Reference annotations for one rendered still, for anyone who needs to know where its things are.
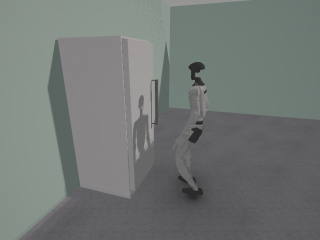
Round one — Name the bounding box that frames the robot left thigh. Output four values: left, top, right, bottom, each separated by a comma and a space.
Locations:
175, 129, 200, 165

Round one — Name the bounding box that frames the robot right upper arm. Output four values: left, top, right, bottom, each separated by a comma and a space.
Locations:
206, 95, 209, 108

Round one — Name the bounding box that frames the left robot forearm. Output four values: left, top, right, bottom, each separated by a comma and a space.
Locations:
180, 111, 198, 138

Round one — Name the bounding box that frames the left robot hand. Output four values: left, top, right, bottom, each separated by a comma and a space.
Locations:
172, 136, 186, 154

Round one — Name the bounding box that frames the handle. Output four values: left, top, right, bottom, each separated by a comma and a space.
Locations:
151, 79, 159, 125

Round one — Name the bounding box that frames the robot left foot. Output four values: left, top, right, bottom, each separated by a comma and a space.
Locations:
182, 187, 203, 196

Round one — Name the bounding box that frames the fridge door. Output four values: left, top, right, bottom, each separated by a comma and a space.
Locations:
122, 39, 154, 191

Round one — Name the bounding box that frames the robot left upper arm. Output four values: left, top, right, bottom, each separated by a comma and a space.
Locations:
189, 86, 200, 117

